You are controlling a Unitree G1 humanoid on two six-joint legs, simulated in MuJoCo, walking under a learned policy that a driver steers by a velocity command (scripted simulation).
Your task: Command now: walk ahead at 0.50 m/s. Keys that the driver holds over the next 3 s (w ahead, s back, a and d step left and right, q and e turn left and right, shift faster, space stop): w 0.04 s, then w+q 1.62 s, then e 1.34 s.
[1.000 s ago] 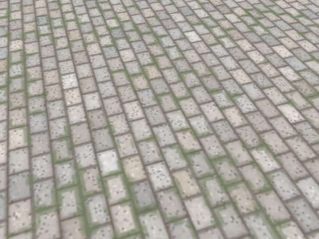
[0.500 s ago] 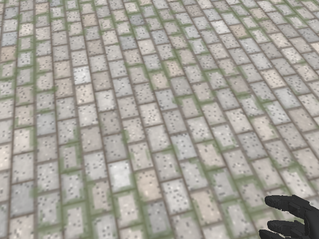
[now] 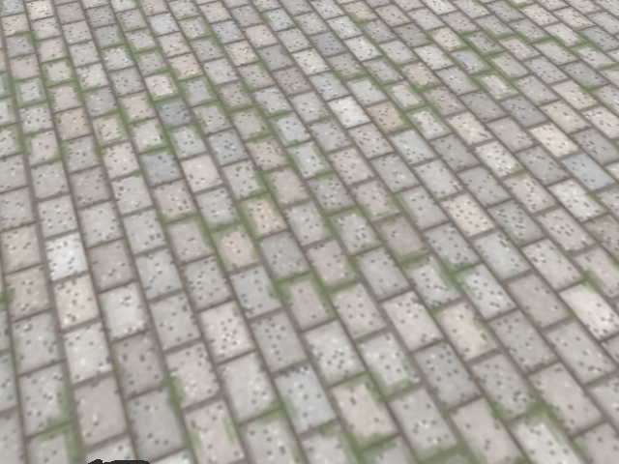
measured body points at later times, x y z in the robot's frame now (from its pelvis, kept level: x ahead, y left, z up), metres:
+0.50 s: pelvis +0.28 -0.02 +0.00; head +0.30 +0.00 +0.44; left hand +0.25 +0.26 -0.14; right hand +0.50 -0.22 -0.11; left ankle +0.43 +0.14 -0.70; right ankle +0.17 -0.13 -0.74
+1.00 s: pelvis +0.55 +0.08 +0.00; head +0.57 +0.11 +0.45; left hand +0.65 +0.40 -0.08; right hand +0.73 -0.16 -0.10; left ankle +0.44 +0.12 -0.74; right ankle +0.79 +0.02 -0.70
